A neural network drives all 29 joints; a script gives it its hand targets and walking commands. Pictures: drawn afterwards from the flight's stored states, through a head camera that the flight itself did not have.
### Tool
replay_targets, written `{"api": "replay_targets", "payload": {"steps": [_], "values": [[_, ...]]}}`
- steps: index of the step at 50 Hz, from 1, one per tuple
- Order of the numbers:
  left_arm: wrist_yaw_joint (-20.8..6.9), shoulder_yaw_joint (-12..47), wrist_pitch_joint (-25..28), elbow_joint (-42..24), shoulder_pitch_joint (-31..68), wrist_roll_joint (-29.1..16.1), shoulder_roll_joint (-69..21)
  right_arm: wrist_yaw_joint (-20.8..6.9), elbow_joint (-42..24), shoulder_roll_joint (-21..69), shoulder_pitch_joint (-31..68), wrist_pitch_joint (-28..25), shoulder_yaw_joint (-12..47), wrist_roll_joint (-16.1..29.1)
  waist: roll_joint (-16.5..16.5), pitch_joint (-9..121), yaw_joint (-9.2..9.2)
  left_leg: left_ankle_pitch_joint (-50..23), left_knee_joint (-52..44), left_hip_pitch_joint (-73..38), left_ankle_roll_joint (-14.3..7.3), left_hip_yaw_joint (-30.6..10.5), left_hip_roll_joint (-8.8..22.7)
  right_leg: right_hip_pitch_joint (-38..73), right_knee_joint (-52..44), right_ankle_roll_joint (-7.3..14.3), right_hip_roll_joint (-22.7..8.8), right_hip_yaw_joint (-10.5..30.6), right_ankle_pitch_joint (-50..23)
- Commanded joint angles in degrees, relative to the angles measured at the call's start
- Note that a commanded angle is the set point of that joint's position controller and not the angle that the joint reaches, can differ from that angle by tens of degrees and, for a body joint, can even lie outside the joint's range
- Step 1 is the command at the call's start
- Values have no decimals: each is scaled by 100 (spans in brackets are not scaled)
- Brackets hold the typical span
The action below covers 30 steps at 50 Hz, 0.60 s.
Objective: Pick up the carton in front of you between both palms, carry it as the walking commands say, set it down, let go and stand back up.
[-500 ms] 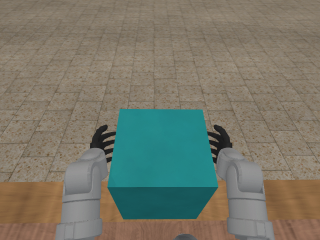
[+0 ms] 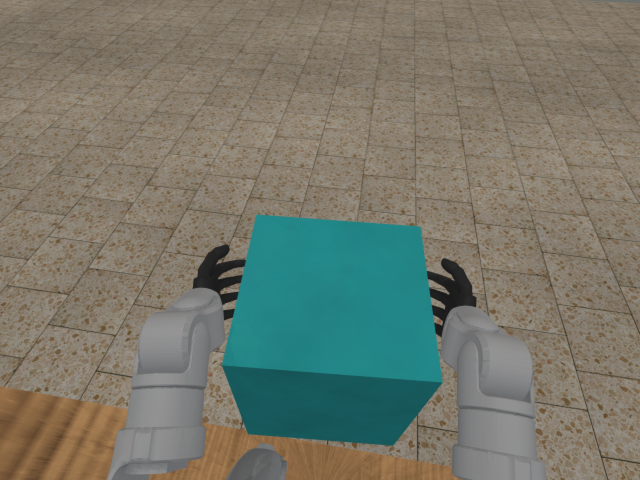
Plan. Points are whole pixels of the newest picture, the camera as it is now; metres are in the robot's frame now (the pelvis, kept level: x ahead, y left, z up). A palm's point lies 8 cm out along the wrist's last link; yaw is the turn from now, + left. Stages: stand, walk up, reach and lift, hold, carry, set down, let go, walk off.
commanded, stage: carry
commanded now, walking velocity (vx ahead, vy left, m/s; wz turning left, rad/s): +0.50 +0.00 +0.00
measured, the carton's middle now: (328, 336) +0.32 +0.02 +0.00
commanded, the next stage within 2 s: none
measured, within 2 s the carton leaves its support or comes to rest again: neither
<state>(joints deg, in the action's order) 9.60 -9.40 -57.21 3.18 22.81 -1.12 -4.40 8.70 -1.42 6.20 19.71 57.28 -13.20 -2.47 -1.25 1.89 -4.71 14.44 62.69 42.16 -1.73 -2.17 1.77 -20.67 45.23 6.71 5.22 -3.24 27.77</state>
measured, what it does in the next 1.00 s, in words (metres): goes down: left foot 0.11 m lower, then right foot 0.10 m lower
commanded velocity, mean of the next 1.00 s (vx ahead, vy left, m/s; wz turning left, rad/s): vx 0.50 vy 0.00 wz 0.00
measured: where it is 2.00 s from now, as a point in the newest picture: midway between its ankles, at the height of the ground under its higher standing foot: (336, 240)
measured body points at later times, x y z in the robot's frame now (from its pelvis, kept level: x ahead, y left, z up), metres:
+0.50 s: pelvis +0.36 +0.05 -0.10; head +0.39 +0.05 +0.34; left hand +0.70 +0.19 -0.04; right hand +0.69 -0.12 -0.03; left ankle +0.31 +0.07 -0.81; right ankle +0.46 -0.11 -0.76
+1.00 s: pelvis +0.72 +0.02 -0.18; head +0.75 +0.02 +0.26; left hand +1.04 +0.21 -0.12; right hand +1.06 -0.10 -0.13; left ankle +0.82 +0.19 -0.82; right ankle +0.70 +0.00 -0.91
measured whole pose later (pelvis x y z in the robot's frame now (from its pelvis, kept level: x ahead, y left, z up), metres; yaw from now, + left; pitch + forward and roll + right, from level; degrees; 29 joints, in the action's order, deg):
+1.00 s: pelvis +0.72 +0.02 -0.18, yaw +2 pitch +4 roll +0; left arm 9.3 -10.5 -58.1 2.1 23.7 -1.9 -4.2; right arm 8.5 -3.4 7.8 19.5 57.6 -13.6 -3.8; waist -0.4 0.9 -5.2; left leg 14.6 66.8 47.7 -0.7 -1.3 4.2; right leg -16.9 30.1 9.0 6.4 -5.8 17.7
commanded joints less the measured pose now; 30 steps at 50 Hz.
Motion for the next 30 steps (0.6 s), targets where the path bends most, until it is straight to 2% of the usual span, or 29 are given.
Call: {"api": "replay_targets", "payload": {"steps": [1,2,3,4,6,7,8,9,10,11,12,13,14,15,16,17,18,19,20,21,22,23,24,25,26,27,28,29,30], "values": [[-805,3911,249,-1048,3471,-1687,-5169,-480,-635,4835,3541,-298,3992,1394,667,2027,-362,-1066,-865,1627,-71,249,-124,3283,-484,712,-1035,1921,-4083],[-775,3828,266,-968,3157,-1580,-5035,-469,-624,4797,3283,-285,4044,1333,748,1834,-350,-1469,-1636,1411,-22,422,-200,3138,-320,676,-903,1738,-4089],[-783,3865,250,-852,3038,-1642,-5128,-449,-768,4490,3158,-268,3917,1201,342,1805,-416,-2322,-2397,675,1,460,-260,2585,-328,604,-774,1685,-3768],[-749,3993,252,-1066,3162,-1526,-4963,-459,-770,4425,3150,-286,3903,1255,196,1852,-450,-2628,-3107,142,-33,560,-336,2424,-285,585,-716,1490,-3465],[-707,4016,269,-1096,3088,-1656,-4913,-394,-842,4041,3077,-234,3789,1193,625,1712,-316,-3673,-3741,-1185,-197,420,-181,1600,-297,340,-760,1254,-2717],[-669,3854,255,-1009,2935,-1616,-4723,-348,-751,3979,2925,-174,3751,1153,958,1594,-261,-3759,-3779,-1640,-177,494,-181,1383,-217,291,-731,1229,-2745],[-668,3958,233,-1099,2997,-1689,-4676,-318,-841,3778,2785,-169,3580,993,592,1813,-76,-4006,-3176,-2468,-226,888,-407,1023,382,224,-739,990,-3196],[-660,3900,197,-1125,3045,-1621,-4478,-296,-600,3749,2653,-115,3466,1005,380,2067,603,-3430,-3213,-3363,-339,815,-369,809,1266,130,-886,815,-3990],[-603,3802,126,-992,3239,-1583,-4460,-275,-505,3534,2546,-42,3377,859,197,2114,1038,-2898,-3378,-4095,-386,984,-376,440,2692,-139,-776,394,-4566],[-591,3612,6,-806,3025,-1329,-4266,-260,-353,3427,2521,38,3384,826,-868,1847,1330,-2436,-3210,-4779,-503,348,20,-729,4307,-293,-311,119,-1951],[-543,3446,-132,-678,2789,-1192,-4094,-261,-465,3404,2514,83,3307,918,-890,1984,796,-3933,-2088,-5248,-664,-834,901,-1985,4974,-394,-60,328,640],[-430,3116,-168,-580,2585,-1067,-3968,-268,-418,3303,2974,200,3577,1217,-653,2122,692,-4194,-2460,-5635,-777,-1984,1488,-2558,4916,-512,-121,737,427],[-351,2977,-267,-732,2876,-951,-3915,-288,-377,3540,3137,167,3601,1379,-1118,2262,916,-1896,-3415,-5294,-1712,-3224,1991,-2867,4992,-596,-244,666,467],[-300,2887,-307,-688,2828,-767,-3747,-335,-256,3728,3283,189,3648,1619,-522,1928,645,-437,-3573,-4368,-1678,-3469,1789,-2779,4428,-511,-550,744,306],[-285,2887,-239,-950,3125,-824,-4039,-445,-780,4206,3989,123,3887,1980,3,1537,589,-369,-3713,-3573,-1440,-3265,1576,-2657,3592,-413,-602,740,5],[-297,2881,-191,-1090,3510,-847,-4245,-502,-595,4557,4227,148,3924,2048,91,1505,538,-177,-3737,-3099,-1390,-2625,1396,-2289,3144,-458,-738,747,-180],[-333,2919,-159,-941,3320,-693,-4433,-579,-590,4663,4247,77,4040,2096,268,1788,662,-52,-3864,-2901,-1418,-2692,1282,-1909,2726,-547,-632,598,-230],[-404,3125,-78,-871,3305,-809,-4698,-625,-666,4891,4430,-11,4148,2095,-43,1824,714,-169,-3734,-3175,-1548,-2320,1318,-2249,2369,-584,-756,719,-510],[-467,3270,23,-988,3478,-943,-4931,-641,-678,5013,4386,-61,4209,2080,-250,1869,683,-1040,-3716,-3171,-1376,-1982,1233,-2210,2307,-635,-784,584,-857],[-485,3395,45,-1136,3243,-1009,-4922,-646,-680,5065,4177,-75,4269,2152,-372,2201,733,-1670,-3255,-3517,-1437,-1577,1128,-2249,2400,-510,-855,590,-1579],[-529,3321,100,-1253,3156,-936,-4905,-654,-707,5060,4015,-94,4267,2055,83,2129,818,-2712,-3033,-4029,-1126,-1516,1040,-2791,2199,-465,-888,564,-1855],[-533,3634,106,-1395,3593,-1138,-5078,-665,-342,5170,3882,-76,4201,1985,-80,2002,883,-2257,-2799,-4311,-1003,-1444,739,-3223,1483,-400,-882,559,-2272],[-550,3671,90,-1328,3291,-1106,-4940,-690,-620,4890,3620,-141,4249,1954,-61,1978,1118,-2324,-2545,-4709,-943,-1285,527,-3481,1005,-407,-710,309,-2661],[-517,3711,138,-1423,3007,-1133,-4873,-688,-784,4913,3340,-135,4317,2090,70,1973,1180,-2708,-2496,-4592,-857,-1101,368,-3260,585,-345,-585,100,-3085],[-511,3648,114,-1186,3147,-975,-4866,-657,-742,4668,3455,-163,4061,1836,-277,1978,1195,-3107,-2428,-4884,-728,-1061,319,-3287,376,-369,-490,-43,-3130],[-474,3521,128,-1163,2721,-810,-4484,-647,-503,4690,2958,-121,4213,1887,-348,1952,1271,-3044,-2296,-5066,-691,-1091,252,-3293,-126,-349,-459,-35,-3382],[-465,3645,152,-1437,2967,-844,-4526,-684,-781,4678,3104,-169,4182,1944,-287,1825,1324,-3182,-2313,-5057,-558,-770,22,-3150,-721,-337,-249,-377,-3611],[-501,3586,109,-1517,2977,-824,-4559,-708,-1045,4621,3481,-194,4240,2024,-346,1786,1420,-2970,-2349,-4563,-599,-646,-121,-2338,-1299,-215,-172,-550,-4347],[-498,3643,104,-1800,3108,-932,-4526,-713,-993,4743,3443,-189,4392,2116,-569,1771,1254,-2676,-2316,-4253,-570,-649,101,-1783,-1411,-112,-386,-437,-4704]]}}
